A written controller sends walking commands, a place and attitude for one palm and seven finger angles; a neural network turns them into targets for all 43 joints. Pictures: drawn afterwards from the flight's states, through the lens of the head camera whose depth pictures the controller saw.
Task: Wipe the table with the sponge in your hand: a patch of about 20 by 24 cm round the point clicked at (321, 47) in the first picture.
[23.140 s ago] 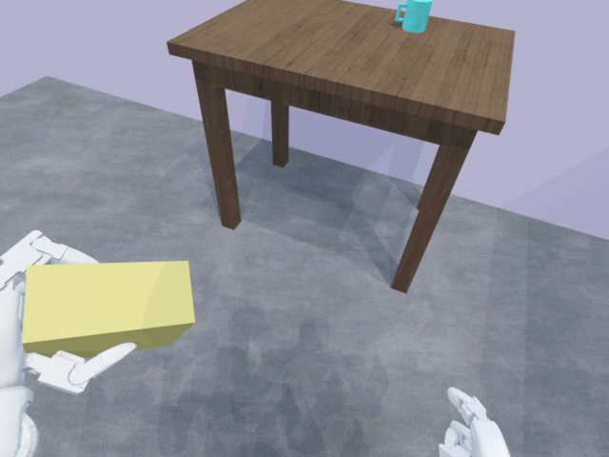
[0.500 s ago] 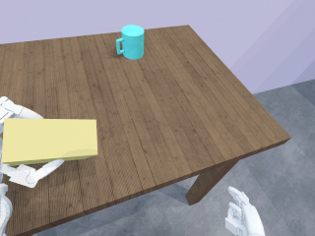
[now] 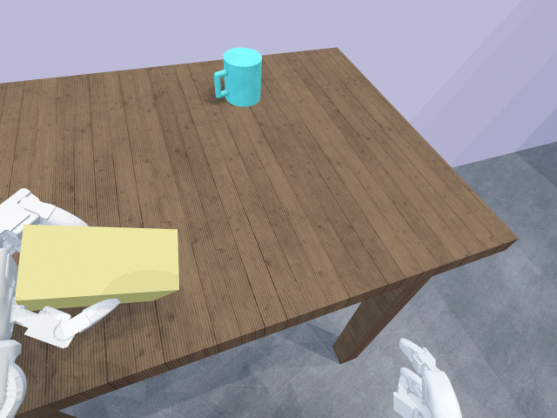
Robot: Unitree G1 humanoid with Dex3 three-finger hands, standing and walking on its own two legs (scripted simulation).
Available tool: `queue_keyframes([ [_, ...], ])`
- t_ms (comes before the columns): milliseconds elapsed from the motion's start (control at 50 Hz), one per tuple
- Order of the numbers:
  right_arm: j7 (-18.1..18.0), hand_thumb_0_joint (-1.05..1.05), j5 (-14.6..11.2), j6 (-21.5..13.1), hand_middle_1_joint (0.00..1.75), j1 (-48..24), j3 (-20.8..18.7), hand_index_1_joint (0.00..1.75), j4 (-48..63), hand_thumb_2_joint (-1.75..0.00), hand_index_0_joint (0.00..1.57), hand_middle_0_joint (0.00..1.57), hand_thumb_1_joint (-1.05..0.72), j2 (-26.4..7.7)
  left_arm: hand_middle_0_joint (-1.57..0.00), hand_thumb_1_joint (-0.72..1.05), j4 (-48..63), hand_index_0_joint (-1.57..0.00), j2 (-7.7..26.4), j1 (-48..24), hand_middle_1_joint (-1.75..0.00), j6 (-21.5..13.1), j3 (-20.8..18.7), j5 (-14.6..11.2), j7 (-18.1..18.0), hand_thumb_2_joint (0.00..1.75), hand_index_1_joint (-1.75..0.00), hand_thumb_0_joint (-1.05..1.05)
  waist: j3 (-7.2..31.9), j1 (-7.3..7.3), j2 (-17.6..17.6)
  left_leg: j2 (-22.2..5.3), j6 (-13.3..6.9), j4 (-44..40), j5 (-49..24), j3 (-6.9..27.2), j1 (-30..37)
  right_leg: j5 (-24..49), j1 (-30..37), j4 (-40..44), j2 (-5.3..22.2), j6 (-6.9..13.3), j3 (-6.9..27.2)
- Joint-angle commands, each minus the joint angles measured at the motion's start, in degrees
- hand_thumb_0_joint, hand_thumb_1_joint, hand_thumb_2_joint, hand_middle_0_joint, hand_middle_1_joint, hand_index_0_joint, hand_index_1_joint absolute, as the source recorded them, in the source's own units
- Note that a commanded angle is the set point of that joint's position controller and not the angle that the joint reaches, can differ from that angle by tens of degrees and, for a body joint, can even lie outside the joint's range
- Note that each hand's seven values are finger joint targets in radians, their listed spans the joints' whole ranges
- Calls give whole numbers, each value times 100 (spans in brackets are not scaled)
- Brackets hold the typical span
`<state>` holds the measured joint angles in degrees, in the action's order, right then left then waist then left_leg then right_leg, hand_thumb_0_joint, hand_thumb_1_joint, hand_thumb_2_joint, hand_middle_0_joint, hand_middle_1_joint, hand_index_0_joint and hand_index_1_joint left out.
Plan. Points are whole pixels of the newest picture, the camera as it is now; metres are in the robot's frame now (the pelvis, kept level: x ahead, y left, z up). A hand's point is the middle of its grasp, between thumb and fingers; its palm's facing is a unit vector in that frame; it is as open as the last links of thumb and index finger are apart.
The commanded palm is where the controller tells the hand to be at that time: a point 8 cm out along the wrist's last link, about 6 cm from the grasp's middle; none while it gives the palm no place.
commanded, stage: look again from close up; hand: left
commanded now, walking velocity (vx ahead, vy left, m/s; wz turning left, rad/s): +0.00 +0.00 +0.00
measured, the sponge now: (124, 269) +0.24 +0.20 +0.13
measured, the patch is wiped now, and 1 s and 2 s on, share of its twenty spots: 0.00 0.00 0.00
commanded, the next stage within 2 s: turn the palm down, sponge in hand in 0.26 s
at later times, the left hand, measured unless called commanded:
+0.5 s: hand (14, 214) +0.24 +0.28 +0.21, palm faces +0.47 -0.76 -0.46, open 10.4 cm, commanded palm +0.16 +0.27 +0.19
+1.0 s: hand (70, 265) +0.21 +0.23 +0.18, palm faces +0.30 -0.53 -0.79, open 10.4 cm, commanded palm +0.16 +0.25 +0.22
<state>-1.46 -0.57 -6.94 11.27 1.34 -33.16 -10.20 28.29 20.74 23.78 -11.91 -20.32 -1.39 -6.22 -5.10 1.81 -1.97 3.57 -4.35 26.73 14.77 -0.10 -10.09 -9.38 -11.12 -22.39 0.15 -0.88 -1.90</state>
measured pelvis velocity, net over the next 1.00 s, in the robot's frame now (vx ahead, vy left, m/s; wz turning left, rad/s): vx -0.01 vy -0.08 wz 0.04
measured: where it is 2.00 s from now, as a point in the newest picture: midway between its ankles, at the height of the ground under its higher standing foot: outside the picture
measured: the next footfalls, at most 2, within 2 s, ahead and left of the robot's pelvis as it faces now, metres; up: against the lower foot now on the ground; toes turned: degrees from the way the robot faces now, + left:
none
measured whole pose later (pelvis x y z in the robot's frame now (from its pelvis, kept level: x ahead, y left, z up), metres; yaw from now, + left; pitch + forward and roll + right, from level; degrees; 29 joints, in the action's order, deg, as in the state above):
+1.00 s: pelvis -0.01 -0.08 -0.01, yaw +2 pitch -2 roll +1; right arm -6.6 -2.2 -0.3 6.1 2.6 -34.2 -16.4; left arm 16.8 37.2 9.6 14.5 -20.6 9.2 5.6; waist -0.3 4.8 5.6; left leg 0.7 0.5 34.9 17.7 3.3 -15.2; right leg -15.5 -17.1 -34.3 -3.6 4.9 -4.1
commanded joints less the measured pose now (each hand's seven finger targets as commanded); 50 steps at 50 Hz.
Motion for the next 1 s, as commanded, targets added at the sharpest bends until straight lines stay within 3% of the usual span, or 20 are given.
queue_keyframes([
  [0,-79,0,-49,-269,30,-423,-338,30,941,-90,20,20,-90,-839,-120,10,1027,-120,825,-485,-160,-294,-480,-52,-113,130,-160,0,804,-50,563,-854,494,-954,-426,660,-794,464,1020,2,277,178,269],
  [200,-73,0,-39,-378,30,-408,-340,30,964,-90,20,20,-90,-837,-120,10,1403,-120,911,-605,-160,-402,-500,-1,-140,130,-160,0,882,-44,812,-812,443,-987,-234,722,-886,544,1235,-31,264,205,254],
  [320,-65,0,-40,-355,30,-347,-358,30,913,-90,20,20,-90,-847,-120,10,1134,-120,845,-364,-160,-391,-520,-34,-133,130,-160,0,890,-61,596,-782,480,-862,-503,687,-759,647,1110,59,314,230,291],
  [340,-460,0,-381,-161,30,683,711,30,1532,-90,20,20,-90,-1250,-120,10,3326,-120,5444,-5706,-160,-1324,-2032,213,-202,130,-160,0,1034,-600,2115,-797,173,-692,458,909,-2130,-804,1310,-956,-228,-210,326],
  [360,-257,0,369,-250,30,-430,-357,30,893,-90,20,20,-90,-935,-120,10,77,-120,2945,-3542,-160,-96,-1948,692,56,130,-160,0,2318,476,1949,-481,792,-468,-1452,611,24,-136,396,-906,-65,456,43],
  [380,64,0,355,-369,30,-509,-252,30,963,-90,20,20,-90,-1044,-120,10,-216,-120,2006,-2634,-160,181,-831,316,175,130,-160,0,1481,119,1192,-468,1013,-495,-2779,674,-95,131,-100,-667,-187,454,-314],
  [400,136,0,307,-312,30,-452,-397,30,786,-90,20,20,-90,-1346,-120,10,113,-120,2079,-2391,-160,388,-1254,232,279,130,-160,0,2103,259,1238,-647,1018,-181,-3281,587,647,441,-314,-825,-275,404,-232],
  [440,119,0,32,-319,30,-885,-258,30,789,-90,20,20,-90,-1145,-120,10,-331,-120,1106,-1631,-160,1193,-649,-489,796,130,-160,0,1839,370,1471,-623,989,-209,-3300,528,977,122,-469,-827,-158,380,-93],
  [480,146,0,1,-250,30,-940,-265,30,829,-90,20,20,-90,-1321,-120,10,338,-120,1252,-1521,-160,1654,-323,-493,1072,130,-160,0,1514,375,804,-603,776,-131,-2710,431,506,573,-343,-698,-67,328,-297],
  [540,238,0,-176,-30,30,-1498,-79,30,1202,-90,20,20,-90,-1218,-120,10,796,-120,1585,-1166,-160,2030,-241,186,1103,130,-160,0,1163,335,183,-481,460,-208,-998,309,-149,164,-407,-762,-174,308,-248],
  [580,161,0,9,56,30,-1277,-147,30,1238,-90,20,20,-90,-1188,-120,10,1164,-120,1868,-980,-160,1717,-558,464,875,130,-160,0,1064,288,-94,-511,442,-295,-523,413,-367,-97,-481,-800,-174,292,-302],
  [620,35,0,53,68,30,-1334,-161,30,1228,-90,20,20,-90,-1147,-120,10,1448,-120,2315,-1365,-160,1328,-1166,365,570,130,-160,0,1276,273,-221,-455,358,-178,-60,424,-455,-436,-566,-834,-168,230,-221],
  [640,-11,0,-45,82,30,-1519,-108,30,1247,-90,20,20,-90,-1149,-120,10,1706,-120,2877,-1719,-160,1202,-1732,278,387,130,-160,0,1414,326,-19,-402,320,-191,454,370,-493,-846,-554,-785,-212,231,-62],
  [660,-85,0,46,55,30,-1426,-106,30,1256,-90,20,20,-90,-959,-120,10,1834,-120,2605,-1996,-160,1020,-1525,268,240,130,-160,0,1600,413,236,-344,341,-175,171,347,-480,-795,-341,-702,-145,276,-59],
  [700,-179,0,30,70,30,-1250,-161,30,937,-90,20,20,-90,-961,-120,10,1303,-120,2429,-1769,-160,879,-1466,277,-19,130,-160,0,1347,363,895,-359,408,-36,85,226,-491,-730,-463,-656,-124,275,-8],
  [740,-215,0,-16,144,30,-1229,-136,30,794,-90,20,20,-90,-1018,-120,10,910,-120,2780,-2187,-160,1111,-1462,591,-179,130,-160,0,1171,238,1432,-301,375,42,352,137,-580,-973,-640,-547,-87,304,167],
  [800,-365,0,11,319,30,-1167,-152,30,727,-90,20,20,-90,-1146,-120,10,231,-120,2719,-2190,-160,1747,-936,854,82,130,-160,0,1138,128,1318,-279,307,171,66,18,-645,-838,-435,-342,83,265,278],
  [880,-540,0,-145,416,30,-1411,-59,30,907,-90,20,20,-90,-1193,-120,10,-99,-120,2879,-2578,-160,2477,-328,996,908,130,-160,0,991,52,500,-316,240,412,126,6,-735,-1391,-261,16,322,145,815],
  [920,-604,0,-172,379,30,-1440,-88,30,986,-90,20,20,-90,-1173,-120,10,82,-120,3121,-2643,-160,2383,-406,1063,1220,130,-160,0,1172,89,-94,-355,242,596,70,83,-827,-1500,-41,68,493,8,1127],
  [980,-609,0,-137,265,30,-1437,-112,30,1023,-90,20,20,-90,-1061,-120,10,385,-120,3324,-2535,-160,1855,-810,1068,1316,130,-160,0,1367,234,-374,-388,319,837,-42,231,-932,-1200,155,-22,690,-85,1443],
])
